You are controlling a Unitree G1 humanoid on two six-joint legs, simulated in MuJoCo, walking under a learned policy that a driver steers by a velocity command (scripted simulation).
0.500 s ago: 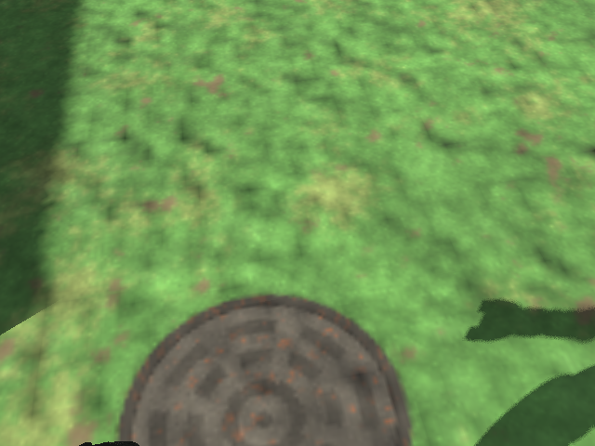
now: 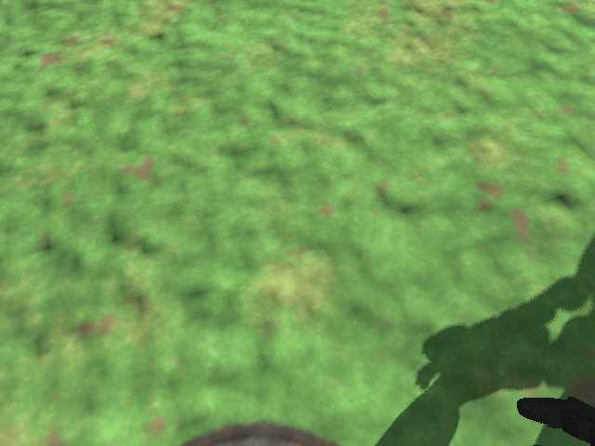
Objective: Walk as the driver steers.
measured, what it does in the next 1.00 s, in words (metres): walks ahead, turning left: left foot, then right foot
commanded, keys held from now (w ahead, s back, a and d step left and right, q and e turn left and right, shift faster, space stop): w+e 0.02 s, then w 0.18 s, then w+q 0.22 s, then q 0.58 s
